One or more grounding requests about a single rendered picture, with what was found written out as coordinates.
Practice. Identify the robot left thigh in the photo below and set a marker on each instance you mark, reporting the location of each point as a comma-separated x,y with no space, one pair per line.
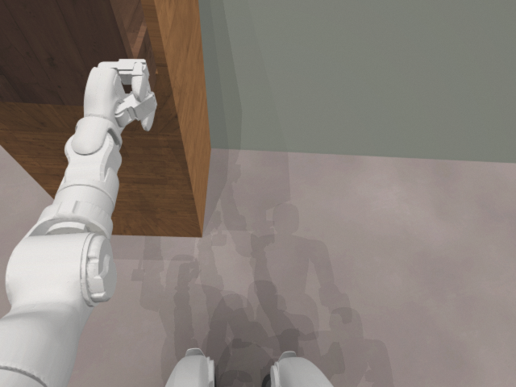
192,371

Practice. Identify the left robot forearm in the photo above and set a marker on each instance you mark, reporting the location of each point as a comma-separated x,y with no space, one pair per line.
87,194

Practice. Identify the right robot shin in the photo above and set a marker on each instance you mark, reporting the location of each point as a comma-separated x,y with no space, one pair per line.
286,355

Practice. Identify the drawer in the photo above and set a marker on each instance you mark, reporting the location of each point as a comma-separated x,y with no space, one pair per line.
48,47

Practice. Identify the robot left upper arm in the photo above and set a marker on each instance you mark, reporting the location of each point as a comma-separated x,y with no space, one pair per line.
55,281

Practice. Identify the left robot hand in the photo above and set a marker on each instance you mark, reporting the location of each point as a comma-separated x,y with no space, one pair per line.
105,97

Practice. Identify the cabinet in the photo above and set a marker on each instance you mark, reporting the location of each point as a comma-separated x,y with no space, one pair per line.
164,172

